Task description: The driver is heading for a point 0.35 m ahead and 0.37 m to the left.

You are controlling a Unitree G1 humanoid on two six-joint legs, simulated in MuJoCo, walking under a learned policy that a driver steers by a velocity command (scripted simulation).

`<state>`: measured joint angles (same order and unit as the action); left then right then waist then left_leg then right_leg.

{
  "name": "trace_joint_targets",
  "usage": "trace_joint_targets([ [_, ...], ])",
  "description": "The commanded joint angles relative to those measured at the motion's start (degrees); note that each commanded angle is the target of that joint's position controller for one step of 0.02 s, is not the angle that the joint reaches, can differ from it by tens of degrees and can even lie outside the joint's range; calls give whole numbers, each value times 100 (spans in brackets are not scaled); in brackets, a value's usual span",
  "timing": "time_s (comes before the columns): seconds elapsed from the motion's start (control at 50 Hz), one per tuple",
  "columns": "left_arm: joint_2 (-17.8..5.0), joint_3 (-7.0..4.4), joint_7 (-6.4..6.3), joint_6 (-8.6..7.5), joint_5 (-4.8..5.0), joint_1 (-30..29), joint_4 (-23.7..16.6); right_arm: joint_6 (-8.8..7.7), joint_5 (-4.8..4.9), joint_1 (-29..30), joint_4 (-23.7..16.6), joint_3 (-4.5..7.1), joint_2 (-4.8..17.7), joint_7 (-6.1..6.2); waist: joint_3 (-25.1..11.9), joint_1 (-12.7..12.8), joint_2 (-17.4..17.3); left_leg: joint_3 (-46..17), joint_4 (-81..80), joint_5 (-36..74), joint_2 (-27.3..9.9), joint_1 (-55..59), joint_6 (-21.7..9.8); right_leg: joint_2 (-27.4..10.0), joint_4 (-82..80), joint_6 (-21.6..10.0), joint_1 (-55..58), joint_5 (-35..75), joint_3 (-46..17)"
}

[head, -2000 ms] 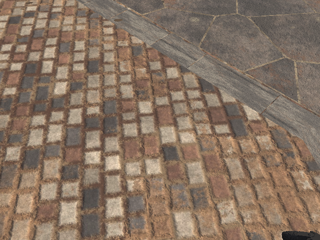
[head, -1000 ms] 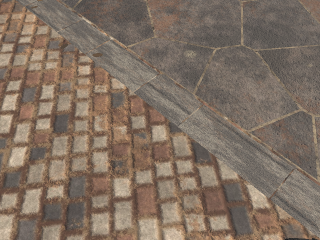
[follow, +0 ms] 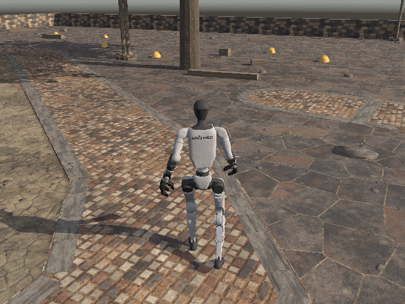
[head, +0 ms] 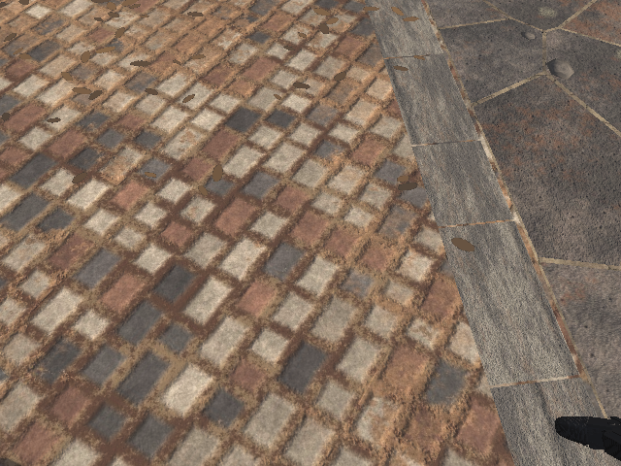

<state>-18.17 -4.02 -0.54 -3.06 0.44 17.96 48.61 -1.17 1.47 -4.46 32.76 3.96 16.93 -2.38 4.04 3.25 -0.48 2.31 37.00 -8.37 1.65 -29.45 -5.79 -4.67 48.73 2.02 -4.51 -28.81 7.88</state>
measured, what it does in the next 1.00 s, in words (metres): walks ahead, turning left: right foot, then left foot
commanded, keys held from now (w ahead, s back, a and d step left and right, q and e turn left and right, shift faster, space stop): w+q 0.46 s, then w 0.50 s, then w+q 0.04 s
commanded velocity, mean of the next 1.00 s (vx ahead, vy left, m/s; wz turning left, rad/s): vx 0.50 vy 0.00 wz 0.41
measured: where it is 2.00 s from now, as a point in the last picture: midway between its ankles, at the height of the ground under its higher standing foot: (254, 335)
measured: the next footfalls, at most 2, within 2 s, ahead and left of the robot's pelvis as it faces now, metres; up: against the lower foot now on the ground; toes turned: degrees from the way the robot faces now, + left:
right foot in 0.42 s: +0.44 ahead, -0.10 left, +0.00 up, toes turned +19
left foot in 0.92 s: +0.59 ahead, +0.24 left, +0.00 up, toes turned +23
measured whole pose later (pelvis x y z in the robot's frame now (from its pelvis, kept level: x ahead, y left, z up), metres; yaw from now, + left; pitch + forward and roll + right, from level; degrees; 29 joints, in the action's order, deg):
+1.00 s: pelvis +0.52 +0.11 +0.02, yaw +22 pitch +2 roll -1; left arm -17.8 -2.5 0.7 -4.1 1.4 20.3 50.2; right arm -3.7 0.4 -5.8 36.8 2.2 15.5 -1.4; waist 1.8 2.9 0.8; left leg 1.2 31.9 -9.8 0.6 -24.2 -3.0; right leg -2.2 57.3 -0.2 -14.5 -26.1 -1.0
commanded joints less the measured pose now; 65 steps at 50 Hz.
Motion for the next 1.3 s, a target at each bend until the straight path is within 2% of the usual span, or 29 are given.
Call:
trace_joint_targets([
  [0.02, -812, -54, 125, -454, 182, -629, -976, -153, -47, -1909, 12, 384, 1164, 68, -1989, -1081, -694, -4401, -2001, -1255, -1947, 5053, -1620, 326, 3167, -183, -4419, -42, -1369],
  [0.04, -737, -7, 122, -523, 176, -770, -1034, -200, -36, -1630, 39, 331, 1009, 71, -1374, -868, -386, -3670, -2025, -854, -1706, 4209, -1407, 95, 2662, -259, -4302, 465, -1313],
  [0.06, -710, -14, 80, -537, 29, -770, -958, -213, -48, -1214, -4, 274, 855, 81, -997, -591, -42, -3139, -2060, -213, -1471, 3365, -1231, -89, 2141, -224, -3929, 760, -1305],
  [0.1, -772, -72, 80, -417, -90, -580, -901, -225, -144, -819, -118, 201, 700, 117, -771, -247, -198, -2642, -2272, 726, -1224, 2395, -1176, -221, 1629, -115, -3237, 1049, -1331],
  [0.2, -335, 72, 78, -255, -161, -1186, -1065, -232, -75, -1047, 112, 263, 926, 285, -425, -357, -176, -1826, -2401, 1141, -802, 1417, -1023, -3, -67, 233, -2933, 2285, -1090],
  [0.26, -225, 132, 141, -290, -100, -1839, -1211, -181, -38, -1325, 258, 282, 981, 332, -337, -638, -301, -1735, -2317, 465, -604, 1188, -752, 306, -1266, 240, -2409, 3318, -1052],
  [0.32, -407, 71, 190, -336, -16, -2081, -1323, -153, 13, -1591, 415, 283, 952, 334, -337, -709, -400, -2171, -1996, 13, -768, 1529, -647, 401, -1772, 154, -2228, 3320, -1242],
  [0.38, -599, -40, 211, -395, 7, -1855, -1303, -101, 0, -1591, 459, 282, 896, 351, -388, -530, -637, -2656, -1445, 2, -914, 1949, -518, 435, -2005, -66, -1904, 2571, -1295],
  [0.42, -795, -175, 156, -445, -56, -954, -1115, -85, -32, -1542, 420, 175, 575, 336, -860, -65, -595, -2452, -445, 219, -524, 1720, -226, 226, -2265, -400, -504, 2429, -1310],
  [0.44, -1110, -258, 109, -453, -131, -112, -1047, -98, -128, -1665, 331, 39, 207, 325, -1669, 214, 160, -1906, 1224, -762, -121, 1013, 16, -800, -2212, -751, 945, 2159, -2314],
  [0.46, -1476, -357, 154, -366, -165, 295, -825, -142, 89, -2358, 151, -16, 88, 327, -2211, -129, 2167, -1262, 2937, -2700, 451, -936, 343, -1919, -2950, -1615, 2370, 437, -5100],
  [0.48, -903, -234, 194, -351, -35, 132, -921, -137, 114, -2251, 354, 85, 672, 356, -1698, 3, 1363, -1425, 3622, -2386, 23, -1519, 448, -1845, -3233, -1513, 2065, -715, -5333],
  [0.5, -609, -153, 177, -319, -25, -49, -928, -115, 57, -1674, 320, 149, 885, 352, -1053, 130, 861, -1290, 3743, -1842, -125, -1629, 483, -1593, -3276, -1300, 1434, -416, -4421],
  [0.52, -512, -102, 180, -291, -89, -285, -937, -101, -12, -1394, 294, 136, 807, 363, -733, 42, 468, -1134, 3626, -1472, -281, -1418, 507, -1338, -3326, -1209, 814, 368, -3736],
  [0.58, -290, -25, 161, -310, -131, -469, -792, -125, -14, -1212, 235, 103, 491, 289, -379, -209, 666, -1024, 2917, -1043, -567, -920, 492, -881, -3657, -1261, -95, 1685, -2638],
  [0.68, -623, -110, 142, -326, 2, -293, -531, -173, -117, -632, 94, -57, 174, 214, -296, -157, 476, -668, 1365, -274, -736, -942, 591, -891, -4021, -1483, -126, 2731, -1857],
  [0.82, -897, -148, 126, -156, 130, 258, -164, -288, -24, 421, -140, -101, 229, 51, -99, 133, 543, -312, -369, 612, -495, -214, 489, -944, -3913, -1219, 113, 3049, -1290],
  [0.86, -980, -170, 107, -91, 157, 274, -86, -299, -33, 388, -157, -56, 350, 27, -122, -15, 590, -247, -628, 330, -405, 70, 324, -1067, -3661, -1118, 349, 3495, -1272],
  [0.9, -936, -136, 75, -43, 167, 198, -63, -289, -96, -610, 160, 132, 661, 67, -730, -610, 469, 4, -994, 369, -122, 1672, 62, -757, -2411, -877, 176, 4948, -870],
  [0.92, -717, -34, 58, -55, 73, 187, -130, -263, -118, -1538, 388, 268, 965, 128, -1369, -1028, 255, -446, -856, 371, -543, 3121, -165, -489, -1116, -656, -588, 4420, -628],
  [0.94, -137, 176, 86, -148, -49, 621, -368, -216, -210, -2123, 458, 395, 1611, 184, -2171, -953, -1123, -2972, -1091, -392, -2078, 5160, -1027, 348, 1188, -220, -2809, 1936, -359],
  [0.96, -310, 148, 95, -259, 6, 535, -299, -215, -122, -2238, 495, 298, 1271, 165, -2495, -1013, -1300, -4387, -1866, -1069, -2386, 5187, -1273, 551, 2103, -232, -3588, -407, -1173],
  [0.98, -745, 14, 133, -327, 145, 93, -455, -247, -90, -1859, 493, 181, 1019, 133, -1628, -938, -966, -3746, -1985, -1285, -2148, 4544, -1046, 218, 2403, -310, -4092, -103, -1259],
  [1.0, -727, 18, 131, -358, 151, -243, -541, -263, -89, -1494, 453, 127, 857, 115, -1102, -791, -719, -3056, -2072, -934, -1875, 3811, -923, -15, 2207, -352, -4079, 412, -1115],
  [1.04, -644, -12, 86, -310, -51, -308, -524, -293, -183, -883, 381, 41, 595, 82, -563, -375, -478, -2165, -2265, 1231, -1462, 2559, -808, -232, 1572, -208, -3430, 995, -1089],
  [1.1, -388, 26, 57, -152, -121, -126, -489, -328, -183, -707, 432, 97, 691, 131, -661, -79, -419, -1464, -2275, 3318, -1250, 1851, -918, -79, 1025, 92, -2717, 1225, -980],
  [1.14, -294, 58, 11, -89, -146, -468, -626, -295, -150, -770, 514, 176, 899, 211, -625, -111, -400, -1215, -2206, 3671, -1139, 1658, -890, 65, 359, 195, -2667, 1633, -950],
  [1.22, -236, 104, 53, -45, -101, -1281, -852, -120, -61, -1123, 693, 241, 1025, 352, -732, -389, -459, -1218, -1970, 3021, -950, 1654, -611, 393, -1023, 179, -2272, 2776, -1042],
  [1.3, -473, 22, 104, -45, -91, -1532, -958, 24, -33, -1216, 765, 255, 1016, 437, -772, -398, -521, -1854, -1480, 2155, -1049, 1962, -445, 510, -1738, 80, -2012, 2642, -1306],
])
Keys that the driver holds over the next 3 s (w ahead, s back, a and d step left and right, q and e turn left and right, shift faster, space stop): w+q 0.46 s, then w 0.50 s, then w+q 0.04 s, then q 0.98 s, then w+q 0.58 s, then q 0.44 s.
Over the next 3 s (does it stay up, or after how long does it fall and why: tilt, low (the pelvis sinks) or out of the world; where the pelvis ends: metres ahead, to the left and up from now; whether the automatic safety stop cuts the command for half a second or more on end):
stays up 0.74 0.50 0.02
